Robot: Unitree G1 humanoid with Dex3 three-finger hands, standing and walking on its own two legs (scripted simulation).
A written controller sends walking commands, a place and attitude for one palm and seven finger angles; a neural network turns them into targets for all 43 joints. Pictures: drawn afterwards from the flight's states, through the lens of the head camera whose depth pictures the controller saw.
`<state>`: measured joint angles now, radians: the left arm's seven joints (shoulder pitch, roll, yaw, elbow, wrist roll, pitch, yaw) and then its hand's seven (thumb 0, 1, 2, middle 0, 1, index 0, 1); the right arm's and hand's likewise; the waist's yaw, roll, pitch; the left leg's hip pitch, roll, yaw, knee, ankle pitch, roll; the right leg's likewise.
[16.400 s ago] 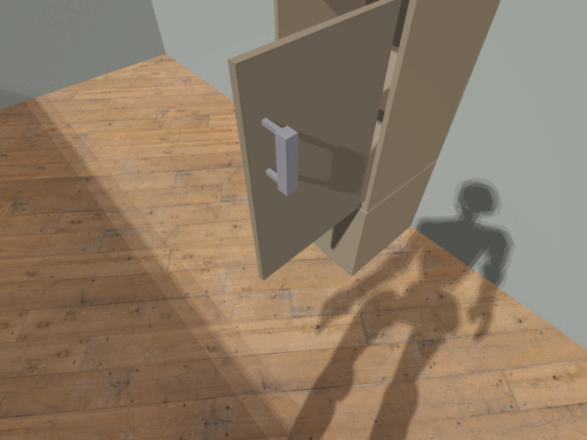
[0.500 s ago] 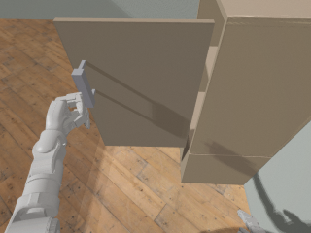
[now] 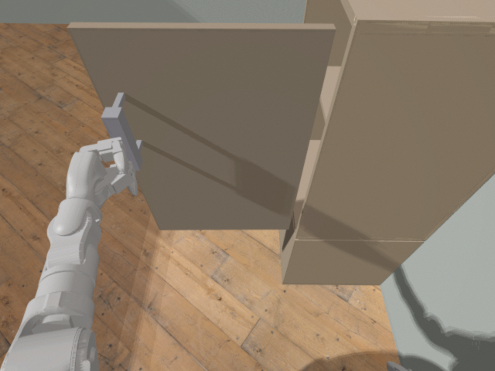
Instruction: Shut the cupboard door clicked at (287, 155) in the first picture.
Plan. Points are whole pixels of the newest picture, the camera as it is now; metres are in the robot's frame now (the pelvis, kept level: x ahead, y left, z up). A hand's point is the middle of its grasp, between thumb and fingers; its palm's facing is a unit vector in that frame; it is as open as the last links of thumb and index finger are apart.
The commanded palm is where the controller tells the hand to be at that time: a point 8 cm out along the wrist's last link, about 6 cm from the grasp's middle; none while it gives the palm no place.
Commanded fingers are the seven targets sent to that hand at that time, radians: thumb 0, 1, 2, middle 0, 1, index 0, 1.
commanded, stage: push the door shut along its arc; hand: left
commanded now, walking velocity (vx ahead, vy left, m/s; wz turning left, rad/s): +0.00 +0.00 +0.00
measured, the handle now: (127, 132) +0.50 +0.23 +0.10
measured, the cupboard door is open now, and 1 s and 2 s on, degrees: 91 79 70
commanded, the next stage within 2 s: pull the fist back off the door in 1.94 s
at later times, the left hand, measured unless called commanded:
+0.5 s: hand (140, 154) +0.44 +0.19 +0.11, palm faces -0.07 -1.00 -0.03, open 3.1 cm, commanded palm +0.43 +0.23 +0.10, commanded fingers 0.00 0.90 0.90 -1.30 -1.50 -1.30 -1.50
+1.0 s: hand (156, 130) +0.49 +0.17 +0.11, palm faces -0.22 -0.98 -0.01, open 3.1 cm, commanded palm +0.50 +0.21 +0.10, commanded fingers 0.00 0.90 0.90 -1.30 -1.50 -1.30 -1.50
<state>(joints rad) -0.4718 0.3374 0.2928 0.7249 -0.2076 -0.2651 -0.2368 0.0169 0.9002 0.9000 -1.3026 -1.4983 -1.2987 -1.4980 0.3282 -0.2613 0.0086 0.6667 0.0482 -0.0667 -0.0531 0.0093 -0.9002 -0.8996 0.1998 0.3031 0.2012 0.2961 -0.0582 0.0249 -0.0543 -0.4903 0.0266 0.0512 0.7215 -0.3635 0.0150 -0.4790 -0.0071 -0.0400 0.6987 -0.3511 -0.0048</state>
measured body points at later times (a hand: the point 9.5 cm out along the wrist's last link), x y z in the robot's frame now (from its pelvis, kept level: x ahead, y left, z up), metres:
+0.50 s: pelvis -0.01 +0.00 -0.01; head +0.05 +0.00 +0.44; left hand +0.44 +0.24 +0.11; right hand +0.06 -0.27 -0.12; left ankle +0.00 +0.11 -0.72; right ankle +0.00 -0.12 -0.72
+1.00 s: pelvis -0.02 +0.00 -0.02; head +0.09 +0.01 +0.42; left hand +0.50 +0.22 +0.11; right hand -0.03 -0.28 -0.13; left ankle +0.00 +0.11 -0.72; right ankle +0.00 -0.12 -0.72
